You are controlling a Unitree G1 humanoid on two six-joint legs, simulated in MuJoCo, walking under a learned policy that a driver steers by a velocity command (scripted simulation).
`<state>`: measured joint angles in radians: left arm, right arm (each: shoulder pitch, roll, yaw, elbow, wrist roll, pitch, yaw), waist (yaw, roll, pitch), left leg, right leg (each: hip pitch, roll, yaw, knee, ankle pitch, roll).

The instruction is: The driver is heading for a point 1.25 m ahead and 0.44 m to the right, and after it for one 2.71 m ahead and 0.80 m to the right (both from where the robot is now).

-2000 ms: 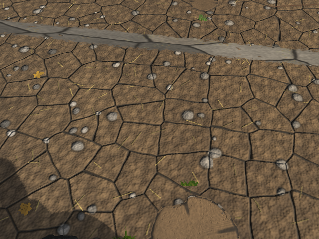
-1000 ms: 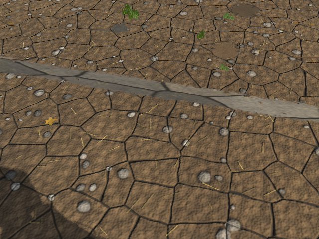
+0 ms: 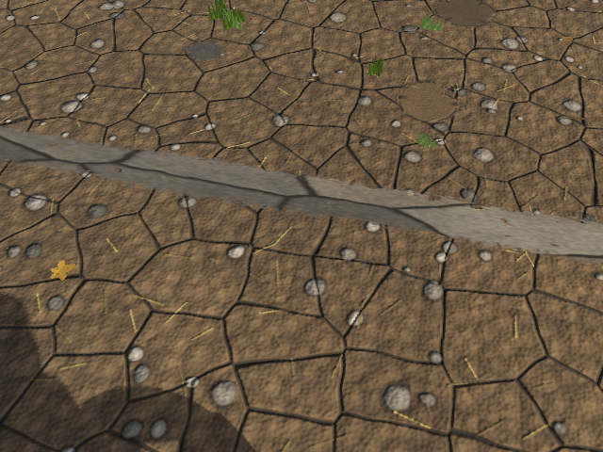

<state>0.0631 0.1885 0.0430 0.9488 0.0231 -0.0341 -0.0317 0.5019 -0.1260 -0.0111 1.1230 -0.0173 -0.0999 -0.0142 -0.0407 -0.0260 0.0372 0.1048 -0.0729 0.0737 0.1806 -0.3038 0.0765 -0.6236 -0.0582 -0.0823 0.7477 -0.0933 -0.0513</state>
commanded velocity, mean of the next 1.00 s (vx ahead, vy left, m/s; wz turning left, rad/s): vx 0.46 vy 0.00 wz -0.47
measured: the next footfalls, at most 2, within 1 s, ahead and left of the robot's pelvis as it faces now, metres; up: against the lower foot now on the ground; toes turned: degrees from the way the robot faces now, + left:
right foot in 0.14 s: +0.26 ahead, -0.08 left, +0.00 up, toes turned -6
left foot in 0.68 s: +0.61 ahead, +0.02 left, +0.00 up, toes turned -21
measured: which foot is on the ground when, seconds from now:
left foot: down 0.00-0.12, up 0.14-0.66, down 0.68-1.00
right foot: up 0.00-0.12, down 0.14-0.68, up 0.70-1.00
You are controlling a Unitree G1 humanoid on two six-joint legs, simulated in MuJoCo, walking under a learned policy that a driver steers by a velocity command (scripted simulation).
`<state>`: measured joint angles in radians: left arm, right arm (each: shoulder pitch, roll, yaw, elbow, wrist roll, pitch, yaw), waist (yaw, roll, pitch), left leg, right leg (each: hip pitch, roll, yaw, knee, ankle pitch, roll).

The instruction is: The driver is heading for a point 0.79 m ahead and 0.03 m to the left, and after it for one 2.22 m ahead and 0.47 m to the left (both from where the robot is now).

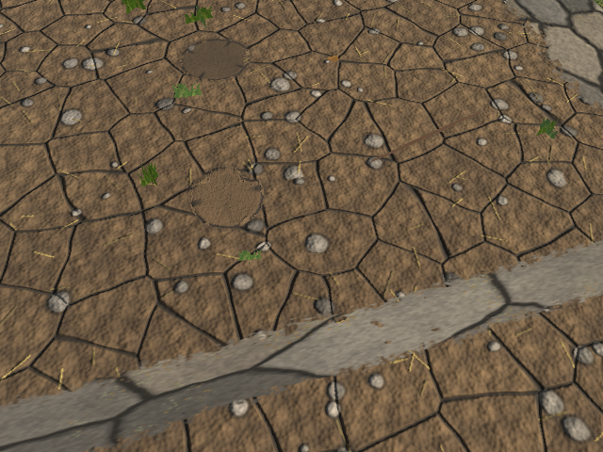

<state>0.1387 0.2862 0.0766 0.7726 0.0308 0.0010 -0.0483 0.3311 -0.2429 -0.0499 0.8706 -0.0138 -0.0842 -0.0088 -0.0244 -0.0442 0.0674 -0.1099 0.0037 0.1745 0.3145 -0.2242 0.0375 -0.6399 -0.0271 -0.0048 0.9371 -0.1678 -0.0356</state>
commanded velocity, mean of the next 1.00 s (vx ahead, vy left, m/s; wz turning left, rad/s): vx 0.32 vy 0.00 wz -0.20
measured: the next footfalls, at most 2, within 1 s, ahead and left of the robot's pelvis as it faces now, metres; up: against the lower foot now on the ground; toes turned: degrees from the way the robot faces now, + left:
right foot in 0.16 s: +0.20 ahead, -0.10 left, +0.00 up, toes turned -8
left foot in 0.66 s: +0.22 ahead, +0.09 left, +0.00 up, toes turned -7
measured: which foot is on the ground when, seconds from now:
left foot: down 0.00-0.16, up 0.18-0.64, down 0.66-1.00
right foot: up 0.00-0.14, down 0.16-0.66, up 0.68-1.00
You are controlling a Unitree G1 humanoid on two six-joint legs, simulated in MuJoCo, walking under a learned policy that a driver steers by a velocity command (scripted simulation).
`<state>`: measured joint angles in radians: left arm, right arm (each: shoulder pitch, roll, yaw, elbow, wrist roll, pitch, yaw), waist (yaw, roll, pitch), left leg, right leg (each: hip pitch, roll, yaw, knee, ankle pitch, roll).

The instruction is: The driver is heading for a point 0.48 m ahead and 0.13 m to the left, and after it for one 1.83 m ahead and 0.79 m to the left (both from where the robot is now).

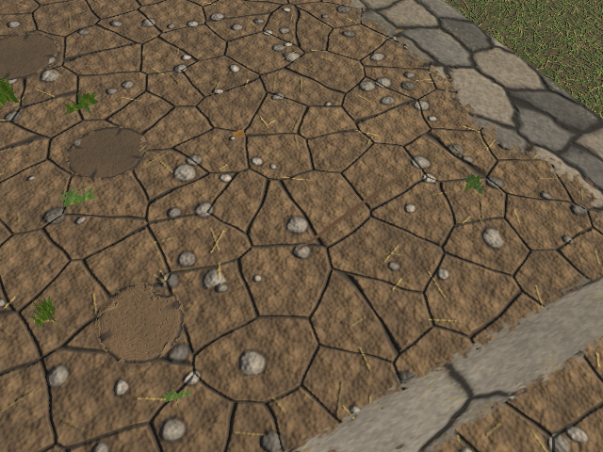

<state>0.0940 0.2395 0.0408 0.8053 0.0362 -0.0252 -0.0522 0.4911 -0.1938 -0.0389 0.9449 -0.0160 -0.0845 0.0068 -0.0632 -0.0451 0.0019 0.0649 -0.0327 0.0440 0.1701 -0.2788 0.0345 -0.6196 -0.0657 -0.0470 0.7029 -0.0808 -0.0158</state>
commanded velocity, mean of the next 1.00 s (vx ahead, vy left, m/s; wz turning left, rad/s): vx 0.37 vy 0.00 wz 0.40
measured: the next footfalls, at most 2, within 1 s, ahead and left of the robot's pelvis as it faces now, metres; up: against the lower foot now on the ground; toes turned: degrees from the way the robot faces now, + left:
right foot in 0.10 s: +0.23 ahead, -0.11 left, +0.00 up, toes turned -4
left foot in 0.66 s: +0.50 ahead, +0.08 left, +0.00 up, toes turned +20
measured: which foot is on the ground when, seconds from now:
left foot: down 0.00-0.12, up 0.14-0.64, down 0.66-1.00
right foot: up 0.00-0.08, down 0.10-0.66, up 0.68-1.00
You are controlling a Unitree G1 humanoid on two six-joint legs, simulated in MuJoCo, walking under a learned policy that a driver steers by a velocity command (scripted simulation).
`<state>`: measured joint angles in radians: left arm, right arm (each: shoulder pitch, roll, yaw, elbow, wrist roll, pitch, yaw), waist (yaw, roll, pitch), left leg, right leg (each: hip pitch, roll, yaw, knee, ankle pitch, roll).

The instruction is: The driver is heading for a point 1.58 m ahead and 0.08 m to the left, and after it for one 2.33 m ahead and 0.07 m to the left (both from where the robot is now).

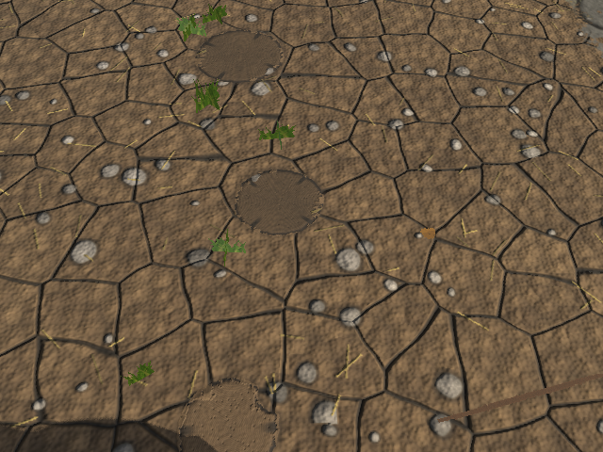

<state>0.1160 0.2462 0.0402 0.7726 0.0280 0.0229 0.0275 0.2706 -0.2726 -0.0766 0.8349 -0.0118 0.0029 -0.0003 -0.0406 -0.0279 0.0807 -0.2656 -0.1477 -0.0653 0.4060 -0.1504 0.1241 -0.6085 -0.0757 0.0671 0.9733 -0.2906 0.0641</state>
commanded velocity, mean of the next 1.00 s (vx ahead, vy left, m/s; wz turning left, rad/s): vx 0.02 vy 0.00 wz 0.30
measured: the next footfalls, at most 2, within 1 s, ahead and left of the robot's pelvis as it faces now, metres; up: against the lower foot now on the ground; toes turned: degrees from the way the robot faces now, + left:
right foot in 0.24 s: +0.11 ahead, -0.14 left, +0.00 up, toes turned +14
left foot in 0.64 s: +0.03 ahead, +0.06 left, +0.00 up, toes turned +13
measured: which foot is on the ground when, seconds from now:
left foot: down 0.00-0.24, up 0.26-0.62, down 0.64-1.00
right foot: up 0.00-0.22, down 0.24-1.00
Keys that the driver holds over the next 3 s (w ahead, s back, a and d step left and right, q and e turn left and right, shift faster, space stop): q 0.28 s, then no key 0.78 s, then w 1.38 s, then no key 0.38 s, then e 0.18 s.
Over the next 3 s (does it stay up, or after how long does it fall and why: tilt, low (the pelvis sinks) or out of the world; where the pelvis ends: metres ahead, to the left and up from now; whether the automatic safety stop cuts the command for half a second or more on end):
stays up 0.81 0.15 0.00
